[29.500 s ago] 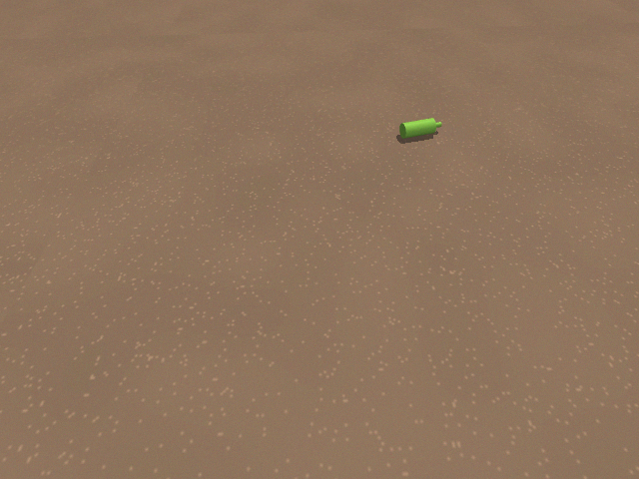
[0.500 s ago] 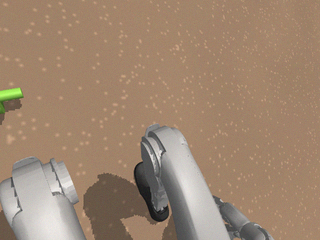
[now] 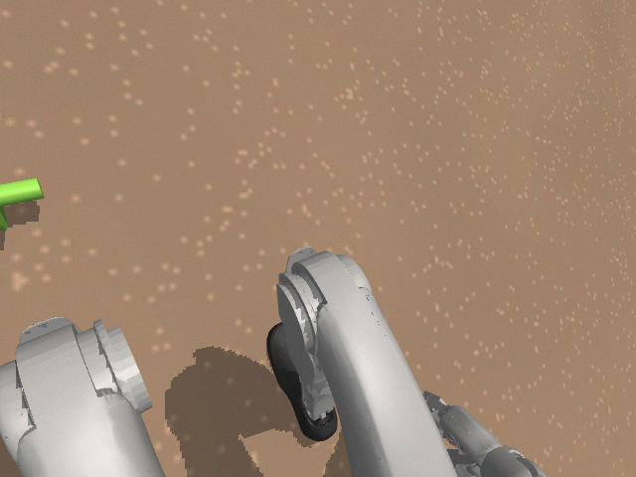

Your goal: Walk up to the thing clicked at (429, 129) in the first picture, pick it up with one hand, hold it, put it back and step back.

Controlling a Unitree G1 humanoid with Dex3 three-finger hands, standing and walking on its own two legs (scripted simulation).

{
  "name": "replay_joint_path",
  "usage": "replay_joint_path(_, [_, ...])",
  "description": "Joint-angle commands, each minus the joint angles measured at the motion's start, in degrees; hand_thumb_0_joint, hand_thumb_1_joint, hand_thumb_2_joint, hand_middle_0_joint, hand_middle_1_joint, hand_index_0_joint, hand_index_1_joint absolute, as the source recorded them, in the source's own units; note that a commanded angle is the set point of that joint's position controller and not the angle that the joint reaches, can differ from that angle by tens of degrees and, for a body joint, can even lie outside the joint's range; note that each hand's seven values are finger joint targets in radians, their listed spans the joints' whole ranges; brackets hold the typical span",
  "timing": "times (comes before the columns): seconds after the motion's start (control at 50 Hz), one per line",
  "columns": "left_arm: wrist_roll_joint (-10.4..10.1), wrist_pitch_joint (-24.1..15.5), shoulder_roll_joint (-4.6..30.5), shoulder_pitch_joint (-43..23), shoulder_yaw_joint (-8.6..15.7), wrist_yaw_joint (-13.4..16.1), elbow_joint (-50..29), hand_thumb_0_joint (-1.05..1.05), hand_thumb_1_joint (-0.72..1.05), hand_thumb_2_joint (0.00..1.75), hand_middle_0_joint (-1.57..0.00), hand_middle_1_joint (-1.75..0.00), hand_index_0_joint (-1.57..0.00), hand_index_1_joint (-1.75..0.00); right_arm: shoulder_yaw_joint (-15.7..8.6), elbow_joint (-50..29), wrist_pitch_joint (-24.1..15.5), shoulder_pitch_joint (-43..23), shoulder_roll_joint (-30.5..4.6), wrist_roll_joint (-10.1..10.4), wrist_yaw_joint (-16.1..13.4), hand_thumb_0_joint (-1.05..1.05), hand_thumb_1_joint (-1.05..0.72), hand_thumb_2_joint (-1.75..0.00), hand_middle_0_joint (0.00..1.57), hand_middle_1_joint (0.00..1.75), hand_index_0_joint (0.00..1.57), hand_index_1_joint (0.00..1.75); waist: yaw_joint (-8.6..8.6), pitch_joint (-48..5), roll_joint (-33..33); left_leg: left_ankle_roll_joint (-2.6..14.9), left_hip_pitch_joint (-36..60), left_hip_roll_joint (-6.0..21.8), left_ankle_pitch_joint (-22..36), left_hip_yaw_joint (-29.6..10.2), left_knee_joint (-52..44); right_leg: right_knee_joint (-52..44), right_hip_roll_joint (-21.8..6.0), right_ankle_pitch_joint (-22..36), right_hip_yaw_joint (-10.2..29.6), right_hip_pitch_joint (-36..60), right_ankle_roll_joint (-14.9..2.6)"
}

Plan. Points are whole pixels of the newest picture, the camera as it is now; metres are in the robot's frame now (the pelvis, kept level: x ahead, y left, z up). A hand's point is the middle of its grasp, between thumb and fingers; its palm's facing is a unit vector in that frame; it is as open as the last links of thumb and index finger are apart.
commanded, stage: close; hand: left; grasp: from above
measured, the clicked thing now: out of the picture +0.46 +0.34 -0.26
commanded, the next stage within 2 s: settle in 0.10 s
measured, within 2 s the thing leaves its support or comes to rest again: leaves its support in 0.64 s
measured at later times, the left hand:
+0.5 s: hand out of the picture +0.44 +0.36 -0.21, palm faces -0.43 -0.13 -0.89, open 10.6 cm
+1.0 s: hand out of the picture +0.43 +0.37 -0.12, palm faces -0.44 -0.09 -0.89, open 10.2 cm
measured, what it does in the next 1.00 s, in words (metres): stands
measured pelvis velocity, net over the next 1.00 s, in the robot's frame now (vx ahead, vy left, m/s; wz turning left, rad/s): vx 0.00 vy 0.00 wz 0.07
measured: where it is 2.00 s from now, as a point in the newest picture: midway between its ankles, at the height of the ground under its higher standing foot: (231, 439)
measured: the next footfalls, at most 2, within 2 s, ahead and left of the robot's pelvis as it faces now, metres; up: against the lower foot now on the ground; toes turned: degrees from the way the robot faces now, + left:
none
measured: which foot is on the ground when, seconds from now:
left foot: down 0.00-1.00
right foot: down 0.00-1.00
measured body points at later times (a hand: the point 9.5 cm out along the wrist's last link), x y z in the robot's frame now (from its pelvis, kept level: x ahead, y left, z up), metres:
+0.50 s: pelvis +0.00 +0.00 +0.00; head +0.26 +0.14 +0.35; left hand +0.46 +0.37 -0.16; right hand +0.08 -0.25 -0.06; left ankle +0.07 +0.14 -0.27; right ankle +0.12 -0.13 -0.26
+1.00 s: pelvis +0.00 +0.00 +0.03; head +0.23 +0.11 +0.40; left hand +0.45 +0.37 -0.07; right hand +0.13 -0.26 -0.06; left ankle +0.07 +0.14 -0.27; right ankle +0.11 -0.13 -0.26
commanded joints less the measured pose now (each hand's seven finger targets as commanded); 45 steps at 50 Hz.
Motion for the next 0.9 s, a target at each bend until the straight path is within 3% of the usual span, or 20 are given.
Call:
replay_joint_path(0.0, [-1.4, 0.5, 13.8, -13.8, 1.6, 1.9, -7.3, 0.0, 0.52, 0.75, -0.85, -0.73, -0.87, -0.72, -5.9, -0.3, 0.1, 8.9, -18.6, 0.6, -0.6, 0.0, -0.9, -0.9, 0.2, 0.3, 0.2, 0.3, -1.9, -34.3, 29.4, 1.47, 30.1, 2.1, 9.5, 7.7, -15.4, -11.7, 0.7, 14.1, -9.1, 14.7, -5.37])
replay_joint_path(0.04, [-1.7, 0.3, 12.2, -13.4, 0.9, 1.6, -6.8, 0.0, 0.55, 0.75, -0.88, -0.72, -0.89, -0.71, -6.0, -0.2, 0.1, 8.9, -18.4, 0.5, -0.6, 0.0, -0.9, -0.9, 0.2, 0.3, 0.2, 0.3, -2.13, -34.0, 29.2, 1.51, 29.7, 1.9, 9.2, 7.9, -15.5, -11.7, 0.7, 13.9, -9.1, 14.6, -5.39])
replay_joint_path(0.08, [-1.7, 0.2, 13.1, -12.1, 1.6, 1.6, -5.6, 0.0, 0.56, 0.75, -0.89, -0.72, -0.9, -0.71, -5.7, 0.1, 0.3, 9.1, -18.6, 0.2, -0.6, 0.0, -0.9, -0.9, 0.2, 0.3, 0.2, 0.3, -2.41, -33.6, 28.2, 1.73, 28.7, 2.1, 9.4, 7.9, -14.9, -12.2, 0.9, 14.2, -9.1, 15.3, -5.12])
replay_joint_path(0.1, [-1.9, -0.2, 11.9, -13.6, 0.4, 1.4, -6.5, 0.0, 0.57, 0.74, -0.9, -0.71, -0.91, -0.7, -5.6, -0.3, 0.3, 8.8, -18.4, 0.2, -0.6, 0.0, -0.9, -0.9, 0.2, 0.3, 0.2, 0.3, -2.65, -33.2, 28.0, 1.85, 27.8, 1.9, 8.5, 8.0, -14.9, -12.4, 0.8, 13.6, -9.0, 15.2, -5.23])
replay_joint_path(0.16, [-1.9, 0.0, 13.2, -12.8, 1.6, 1.6, -5.9, 0.0, 0.61, 0.77, -0.94, -0.7, -0.95, -0.7, -5.3, 0.2, 0.6, 9.6, -18.1, 0.0, -0.7, 0.0, -0.9, -0.9, 0.2, 0.3, 0.2, 0.3, -2.33, -34.6, 27.4, 2.09, 28.1, 2.0, 9.2, 8.1, -14.6, -12.8, 1.0, 14.5, -8.8, 16.4, -5.01])
replay_joint_path(0.18, [-2.0, -0.1, 10.9, -14.0, -0.5, 1.2, -6.4, 0.0, 0.63, 0.76, -0.95, -0.7, -0.96, -0.69, -5.4, -0.2, 0.4, 9.4, -18.0, 0.2, -0.6, 0.0, -0.9, -0.9, 0.2, 0.3, 0.2, 0.3, -2.88, -33.0, 28.2, 2.02, 27.7, 1.8, 8.4, 8.2, -14.8, -12.2, 0.8, 13.7, -8.7, 15.1, -5.32])
replay_joint_path(0.26, [-1.9, -0.1, 12.7, -14.1, 0.4, 1.0, -7.2, 0.0, 0.54, 0.77, -0.95, -0.68, -0.96, -0.68, -5.6, -0.5, 0.5, 9.4, -18.9, 0.3, -0.8, 0.0, -0.92, -0.9, 0.2, 0.3, 0.2, 0.3, -2.84, -33.0, 28.4, 1.67, 28.6, 1.9, 8.1, 7.8, -15.4, -12.1, 0.7, 12.9, -9.4, 14.7, -5.41])
replay_joint_path(0.28, [-2.0, 0.2, 13.7, -12.9, 1.6, 1.0, -5.7, 0.0, 0.55, 0.76, -0.96, -0.68, -0.96, -0.67, -5.5, -0.2, 0.7, 9.5, -18.4, 0.3, -0.9, 0.0, -0.92, -0.9, 0.2, 0.3, 0.2, 0.3, -2.0, -34.7, 28.6, 1.7, 29.2, 1.9, 8.4, 7.8, -15.8, -12.2, 0.8, 13.3, -9.2, 15.8, -5.45])
replay_joint_path(0.38, [-2.4, 0.8, 13.2, -14.3, 1.2, -0.4, -12.1, 0.0, 0.57, 0.78, -0.98, -0.67, -0.98, -0.67, -6.2, -0.5, 0.9, 9.6, -18.1, 0.8, -0.9, 0.0, -0.92, -0.91, 0.2, 0.3, 0.2, 0.3, -1.24, -37.6, 31.2, 1.57, 31.4, 1.8, 11.5, 8.5, -15.5, -12.2, 0.6, 15.9, -8.4, 16.9, -5.46])
replay_joint_path(0.4, [-2.6, 1.0, 14.6, -13.5, 3.0, -0.2, -12.1, 0.0, 0.57, 0.76, -0.98, -0.67, -0.98, -0.67, -6.5, -0.2, 1.2, 10.0, -18.4, 1.0, -1.1, 0.0, -0.92, -0.91, 0.2, 0.3, 0.2, 0.3, -0.63, -38.4, 31.4, 1.41, 31.5, 1.8, 12.1, 8.4, -15.6, -12.2, 0.4, 16.1, -8.8, 17.1, -5.64])
replay_joint_path(0.44, [-2.4, 1.2, 13.5, -13.7, 2.4, -0.9, -14.7, 0.0, 0.58, 0.74, -1.0, -0.63, -1.0, -0.63, -6.8, -0.4, 1.2, 10.1, -18.1, 1.0, -0.9, 0.0, -0.92, -0.91, 0.2, 0.3, 0.2, 0.3, -0.62, -37.8, 32.2, 1.31, 31.6, 1.7, 13.1, 8.9, -15.2, -12.1, 0.4, 16.7, -8.6, 16.5, -5.77])
replay_joint_path(0.46, [-2.2, 1.3, 14.9, -12.4, 4.2, -0.9, -15.7, 0.0, 0.6, 0.76, -1.01, -0.63, -1.01, -0.63, -7.2, -0.1, 1.5, 10.8, -18.5, 1.1, -0.9, 0.0, -0.92, -0.91, 0.2, 0.3, 0.2, 0.3, -0.08, -39.4, 33.1, 1.14, 33.0, 1.7, 13.9, 8.8, -15.5, -12.0, 0.3, 17.2, -8.6, 17.2, -5.94])
replay_joint_path(0.48, [-2.2, 1.6, 14.7, -12.2, 4.2, -1.4, -15.8, 0.0, 0.62, 0.76, -1.03, -0.63, -1.03, -0.63, -7.6, -0.4, 1.4, 10.4, -18.3, 1.3, -1.0, 0.0, -0.92, -0.91, 0.2, 0.3, 0.2, 0.3, 0.02, -38.2, 32.8, 1.2, 32.0, 1.6, 13.2, 9.2, -15.1, -12.1, 0.3, 16.4, -8.3, 15.8, -6.12])
replay_joint_path(0.54, [-2.8, 1.7, 14.5, -12.0, 5.4, -2.3, -23.9, 0.0, 0.68, 0.78, -1.08, -0.63, -1.08, -0.63, -8.7, -0.7, 1.9, 10.4, -17.6, 1.7, -0.8, 0.0, -0.92, -0.91, 0.2, 0.3, 0.2, 0.3, 2.19, -44.2, 37.8, 0.77, 35.9, 1.5, 14.7, 9.6, -16.2, -12.2, -0.1, 17.2, -7.9, 17.3, -6.35])
replay_joint_path(0.58, [-3.6, 2.3, 13.2, -10.9, 6.0, -3.0, -27.2, 0.0, 0.73, 0.75, -1.11, -0.59, -1.11, -0.59, -10.3, -0.6, 2.1, 11.0, -17.9, 2.4, -0.6, 0.0, -0.92, -0.91, 0.2, 0.3, 0.2, 0.3, 2.85, -44.0, 38.2, 0.39, 37.1, 1.2, 14.8, 9.7, -17.2, -12.1, -0.5, 16.6, -7.8, 15.0, -6.92])
replay_joint_path(0.62, [-3.9, 2.5, 14.5, -12.1, 7.3, -3.5, -34.2, 0.0, 0.78, 0.77, -1.16, -0.58, -1.15, -0.59, -11.5, -1.3, 2.6, 10.9, -17.6, 3.0, -0.5, 0.0, -0.91, -0.9, 0.2, 0.3, 0.2, 0.3, 3.96, -49.8, 41.2, 0.44, 40.7, 1.4, 16.3, 10.0, -17.9, -12.3, -0.6, 17.7, -7.0, 16.4, -6.87])
replay_joint_path(0.66, [-4.4, 3.3, 12.7, -12.2, 6.5, -4.3, -37.0, 0.0, 0.83, 0.75, -1.19, -0.56, -1.19, -0.56, -13.0, -1.4, 3.2, 10.7, -16.9, 3.9, -0.4, 0.0, -0.91, -0.9, 0.2, 0.3, 0.2, 0.3, 4.67, -50.6, 40.7, 0.62, 39.8, 1.4, 15.7, 10.6, -18.1, -12.6, -0.9, 17.6, -6.3, 15.1, -7.07])
replay_joint_path(0.7, [-5.0, 4.4, 9.0, -12.6, 4.6, -5.1, -38.1, 0.0, 0.88, 0.71, -1.22, -0.54, -1.22, -0.54, -13.6, -0.8, 3.6, 11.5, -15.8, 4.5, -0.2, 0.0, -0.91, -0.9, 0.2, 0.3, 0.2, 0.3, 3.88, -49.6, 38.7, 1.14, 37.8, 1.3, 15.1, 11.4, -18.1, -13.7, -0.9, 18.2, -5.6, 15.0, -6.74])
replay_joint_path(0.76, [-5.7, 6.2, 7.2, -13.3, 3.4, -6.7, -36.3, 0.0, 0.89, 0.7, -1.22, -0.53, -1.22, -0.52, -14.4, -0.3, 4.3, 12.4, -15.4, 5.4, -0.4, 0.0, -0.91, -0.9, 0.2, 0.3, 0.2, 0.3, 3.79, -48.0, 35.1, 1.62, 36.4, 1.1, 14.3, 11.6, -18.8, -15.2, -1.0, 17.6, -5.1, 13.7, -6.64])
replay_joint_path(0.88, [-6.9, 7.7, 2.5, -14.1, 0.1, -12.4, -33.5, 0.0, 0.91, 0.73, -1.25, -0.55, -1.26, -0.55, -15.1, -0.2, 6.2, 13.3, -14.6, 6.8, -1.1, 0.0, -0.91, -0.9, 0.2, 0.3, 0.2, 0.3, 4.25, -47.3, 31.5, 1.98, 36.0, 0.5, 11.1, 11.4, -22.4, -16.7, -1.5, 14.0, -4.8, 13.9, -6.82])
